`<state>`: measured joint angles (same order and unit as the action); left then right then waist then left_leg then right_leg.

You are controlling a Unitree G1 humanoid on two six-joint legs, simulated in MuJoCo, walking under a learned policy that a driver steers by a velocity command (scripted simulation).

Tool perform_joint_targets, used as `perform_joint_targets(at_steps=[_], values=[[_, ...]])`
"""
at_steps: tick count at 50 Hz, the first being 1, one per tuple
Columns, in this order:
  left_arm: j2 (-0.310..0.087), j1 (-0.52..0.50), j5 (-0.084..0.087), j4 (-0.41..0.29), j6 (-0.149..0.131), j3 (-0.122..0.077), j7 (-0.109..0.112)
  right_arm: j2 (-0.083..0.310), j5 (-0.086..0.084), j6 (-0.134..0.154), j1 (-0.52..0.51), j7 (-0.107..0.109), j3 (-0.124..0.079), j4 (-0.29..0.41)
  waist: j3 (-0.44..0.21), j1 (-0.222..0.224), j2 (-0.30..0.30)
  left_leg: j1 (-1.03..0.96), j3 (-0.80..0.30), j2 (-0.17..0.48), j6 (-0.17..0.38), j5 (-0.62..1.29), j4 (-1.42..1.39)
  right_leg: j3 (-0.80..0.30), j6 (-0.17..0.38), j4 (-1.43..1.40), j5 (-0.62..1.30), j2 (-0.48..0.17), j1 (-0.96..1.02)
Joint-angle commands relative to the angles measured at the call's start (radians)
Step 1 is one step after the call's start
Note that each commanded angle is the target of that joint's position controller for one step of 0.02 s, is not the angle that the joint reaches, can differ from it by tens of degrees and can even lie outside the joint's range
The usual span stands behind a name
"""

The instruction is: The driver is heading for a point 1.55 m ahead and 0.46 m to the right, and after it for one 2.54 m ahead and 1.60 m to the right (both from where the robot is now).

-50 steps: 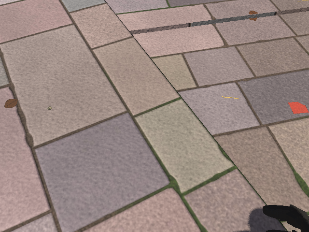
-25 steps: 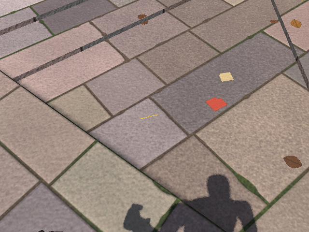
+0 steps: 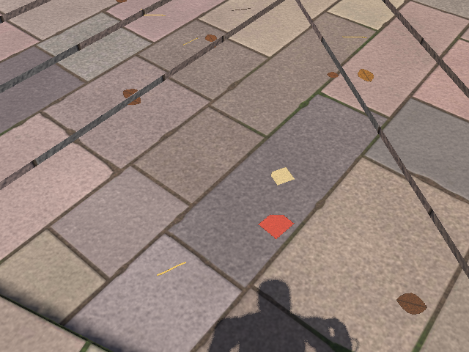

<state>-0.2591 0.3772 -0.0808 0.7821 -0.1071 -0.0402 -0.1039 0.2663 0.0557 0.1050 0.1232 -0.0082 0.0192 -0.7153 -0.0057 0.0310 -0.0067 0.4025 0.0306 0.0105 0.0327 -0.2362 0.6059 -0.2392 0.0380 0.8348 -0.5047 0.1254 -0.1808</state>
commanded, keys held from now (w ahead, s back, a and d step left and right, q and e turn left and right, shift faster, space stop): e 0.72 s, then no key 0.28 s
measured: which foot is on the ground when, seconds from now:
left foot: down 0.00-0.40, up 0.42-0.72, down 0.74-1.00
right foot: up 0.00-0.38, down 0.40-0.76, up 0.78-0.98, down 1.00-1.00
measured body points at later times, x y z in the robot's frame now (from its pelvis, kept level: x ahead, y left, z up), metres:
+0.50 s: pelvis +0.18 -0.01 +0.00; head +0.20 -0.02 +0.45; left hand +0.32 +0.26 -0.11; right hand +0.30 -0.33 -0.06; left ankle +0.12 +0.14 -0.62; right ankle +0.15 -0.08 -0.72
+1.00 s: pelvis +0.23 +0.00 -0.01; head +0.26 -0.01 +0.44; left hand +0.53 +0.08 -0.09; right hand +0.18 -0.26 -0.13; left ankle +0.25 +0.13 -0.72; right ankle +0.16 -0.10 -0.69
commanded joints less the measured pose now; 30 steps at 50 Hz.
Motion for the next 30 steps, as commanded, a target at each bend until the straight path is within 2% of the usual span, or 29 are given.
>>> perform_joint_targets(at_steps=[1,2,3,4,5,6,7,8,9,10,11,12,13,14,15,16,18,19,20,21,22,23,24,25,26,27,28,29,30], values=[[-0.086,-0.062,0.024,-0.102,-0.038,-0.017,0.028,0.170,-0.009,0.028,0.293,-0.004,-0.048,-0.036,-0.020,-0.106,0.116,-0.584,-0.602,0.411,0.303,0.135,-0.304,0.070,-0.023,0.546,0.024,-0.059,-0.746],[-0.103,-0.055,0.030,-0.094,-0.029,-0.020,0.056,0.102,-0.015,0.026,0.201,0.004,-0.031,-0.014,-0.039,-0.064,0.081,-0.458,-0.453,0.396,0.283,0.337,-0.310,0.111,-0.023,0.538,0.086,-0.133,-0.648],[-0.075,-0.065,0.009,-0.098,-0.021,-0.012,0.068,0.053,-0.020,0.027,0.175,0.014,-0.015,-0.016,-0.062,-0.036,0.087,-0.377,-0.329,0.354,0.263,0.561,-0.327,0.110,-0.022,0.480,0.122,-0.180,-0.548],[-0.052,-0.111,-0.004,-0.111,-0.013,0.002,0.062,0.024,-0.013,0.029,0.109,0.030,-0.010,0.003,-0.056,-0.014,0.067,-0.322,-0.236,0.319,0.232,0.661,-0.350,0.136,-0.045,0.427,0.106,-0.212,-0.497],[-0.033,-0.137,0.002,-0.116,-0.007,0.006,0.055,0.036,-0.013,0.035,0.068,0.048,-0.018,0.015,-0.075,-0.008,0.068,-0.320,-0.153,0.278,0.211,0.715,-0.361,0.161,-0.065,0.337,0.095,-0.220,-0.470],[-0.027,-0.150,0.014,-0.113,-0.004,0.010,0.041,0.082,-0.010,0.040,0.072,0.064,-0.037,0.016,-0.085,-0.018,0.074,-0.320,-0.084,0.245,0.205,0.750,-0.370,0.197,-0.087,0.273,0.132,-0.211,-0.448],[-0.022,-0.155,0.028,-0.108,-0.003,0.013,0.024,0.133,-0.005,0.045,0.089,0.070,-0.058,0.011,-0.082,-0.025,0.071,-0.311,-0.026,0.227,0.202,0.783,-0.378,0.229,-0.101,0.196,0.195,-0.205,-0.430],[-0.021,-0.176,0.027,-0.114,-0.001,0.015,0.005,0.176,0.005,0.045,0.121,0.068,-0.075,0.006,-0.076,-0.034,0.050,-0.303,0.009,0.225,0.207,0.840,-0.381,0.244,-0.107,0.124,0.248,-0.203,-0.421],[-0.019,-0.188,0.030,-0.116,0.000,0.019,-0.007,0.197,0.010,0.043,0.137,0.065,-0.088,0.004,-0.069,-0.037,0.049,-0.301,0.046,0.223,0.210,0.888,-0.383,0.264,-0.101,0.061,0.305,-0.197,-0.404],[-0.004,-0.189,0.021,-0.121,0.010,0.027,-0.018,0.219,0.025,0.034,0.142,0.057,-0.100,0.010,-0.075,-0.032,0.059,-0.274,0.086,0.216,0.215,0.937,-0.367,0.286,-0.091,0.053,0.341,-0.189,-0.355],[-0.018,-0.178,0.025,-0.118,0.016,0.025,-0.024,0.219,0.031,0.031,0.137,0.047,-0.107,0.018,-0.065,-0.024,0.063,-0.276,0.095,0.232,0.216,0.964,-0.367,0.276,-0.077,0.031,0.377,-0.187,-0.351],[-0.038,-0.105,0.017,-0.096,0.010,0.017,-0.027,0.213,0.069,0.028,0.114,0.046,-0.107,0.050,-0.091,-0.008,0.078,-0.260,0.092,0.259,0.224,0.998,-0.313,0.245,-0.060,0.215,0.520,-0.179,-0.314],[-0.080,-0.089,0.022,-0.098,0.004,0.000,-0.016,0.186,0.066,0.030,0.076,0.043,-0.100,0.059,-0.078,0.021,0.065,-0.271,0.096,0.286,0.215,0.972,-0.305,0.207,-0.052,0.227,0.490,-0.191,-0.355],[-0.113,-0.084,0.021,-0.101,0.000,-0.013,-0.004,0.188,0.055,0.031,0.058,0.045,-0.103,0.073,-0.073,0.020,0.070,-0.310,0.108,0.289,0.205,0.945,-0.278,0.208,-0.049,0.226,0.435,-0.192,-0.376],[-0.130,-0.091,0.013,-0.113,-0.001,-0.020,0.003,0.209,0.042,0.033,0.042,0.047,-0.109,0.079,-0.063,0.023,0.073,-0.324,0.128,0.280,0.185,0.960,-0.239,0.225,-0.041,0.206,0.370,-0.184,-0.367],[-0.137,-0.079,0.010,-0.118,0.001,-0.024,0.007,0.243,0.039,0.034,0.014,0.049,-0.119,0.091,-0.060,0.033,0.069,-0.312,0.159,0.264,0.157,1.007,-0.195,0.257,-0.032,0.154,0.325,-0.170,-0.308],[-0.151,0.052,0.019,-0.086,0.002,-0.041,0.015,0.313,0.049,0.040,-0.068,0.049,-0.142,0.144,-0.064,0.065,0.085,-0.238,0.184,0.239,0.105,1.082,-0.020,0.333,-0.032,0.090,0.283,-0.099,-0.113],[-0.172,0.079,0.034,-0.069,-0.014,-0.054,0.023,0.310,0.014,0.040,-0.059,0.043,-0.143,0.142,-0.034,0.069,0.034,-0.244,0.212,0.184,0.068,0.927,0.127,0.406,-0.015,-0.146,0.313,-0.030,-0.073],[-0.205,0.112,0.030,-0.050,-0.030,-0.068,0.050,0.237,-0.002,0.025,0.027,0.020,-0.126,0.095,-0.022,0.061,-0.075,-0.188,0.181,0.130,0.008,0.477,0.404,0.301,0.062,-0.461,0.661,-0.045,0.033],[-0.306,0.093,0.039,-0.092,-0.034,-0.084,0.099,0.069,0.062,0.019,0.197,-0.029,-0.071,0.091,-0.237,-0.062,-0.205,0.120,0.136,-0.015,-0.111,-0.488,0.758,-0.107,0.413,-0.257,1.474,-0.286,0.400],[-0.323,0.159,0.011,-0.073,-0.051,-0.087,0.090,0.002,0.013,0.036,0.183,-0.040,-0.043,0.125,-0.342,-0.012,-0.088,0.234,-0.110,-0.023,-0.146,-0.571,0.843,-0.291,0.545,-0.297,1.700,-0.467,0.480],[-0.262,0.143,0.010,-0.049,-0.066,-0.087,0.074,0.101,-0.051,0.037,-0.057,-0.028,-0.064,0.198,-0.120,0.089,-0.027,0.432,-0.168,-0.024,-0.172,-0.549,0.873,-0.291,0.451,-0.333,1.505,-0.476,0.362],[-0.204,0.094,0.032,-0.050,-0.066,-0.073,0.070,0.161,-0.057,0.027,-0.138,-0.004,-0.078,0.235,-0.106,0.076,-0.034,0.492,-0.166,-0.001,-0.178,-0.527,0.860,-0.244,0.395,-0.311,1.339,-0.449,0.309],[-0.160,0.017,0.056,-0.063,-0.051,-0.054,0.072,0.177,-0.018,0.012,-0.098,0.015,-0.078,0.225,-0.112,0.016,-0.007,0.448,-0.176,0.027,-0.168,-0.464,0.789,-0.205,0.345,-0.325,1.210,-0.408,0.206],[-0.143,-0.058,0.053,-0.096,-0.028,-0.036,0.071,0.174,0.012,-0.004,-0.033,0.026,-0.071,0.195,-0.067,-0.043,0.014,0.319,-0.184,0.054,-0.168,-0.398,0.702,-0.176,0.314,-0.378,1.139,-0.374,-0.003],[-0.159,-0.100,0.045,-0.115,-0.013,-0.036,0.065,0.171,0.018,-0.019,0.011,0.037,-0.067,0.180,-0.052,-0.078,-0.021,0.215,-0.167,0.047,-0.172,-0.331,0.655,-0.147,0.303,-0.421,1.087,-0.330,-0.110],[-0.179,-0.124,0.040,-0.131,-0.010,-0.038,0.059,0.163,0.016,-0.031,0.048,0.037,-0.063,0.165,-0.066,-0.095,-0.041,0.142,-0.133,0.033,-0.177,-0.254,0.622,-0.119,0.293,-0.427,1.044,-0.298,-0.174],[-0.199,-0.150,0.033,-0.142,-0.010,-0.039,0.057,0.115,0.017,-0.046,0.067,0.023,-0.043,0.164,-0.071,-0.114,-0.016,0.056,-0.080,0.030,-0.178,-0.161,0.533,-0.044,0.258,-0.402,1.014,-0.237,-0.249],[-0.220,-0.160,0.030,-0.150,-0.014,-0.045,0.056,0.082,0.007,-0.060,0.071,0.007,-0.028,0.161,-0.063,-0.114,-0.013,-0.029,-0.035,0.020,-0.175,-0.118,0.440,-0.001,0.226,-0.399,0.978,-0.191,-0.310]])
Velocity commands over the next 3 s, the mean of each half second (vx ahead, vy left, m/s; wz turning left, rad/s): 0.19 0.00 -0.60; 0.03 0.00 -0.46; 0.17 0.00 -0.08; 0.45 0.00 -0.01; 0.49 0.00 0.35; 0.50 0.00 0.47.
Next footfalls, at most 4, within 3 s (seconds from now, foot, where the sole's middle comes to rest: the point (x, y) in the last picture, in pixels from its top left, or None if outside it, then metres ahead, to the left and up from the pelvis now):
0.40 right None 0.18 -0.10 -0.76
0.74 left None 0.29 0.11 -0.76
1.00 right None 0.19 -0.10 -0.76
1.82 right None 0.49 -0.29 -0.91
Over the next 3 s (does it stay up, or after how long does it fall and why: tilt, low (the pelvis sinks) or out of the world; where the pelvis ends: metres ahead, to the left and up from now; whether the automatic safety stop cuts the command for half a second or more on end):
stays up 1.00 -0.30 -0.14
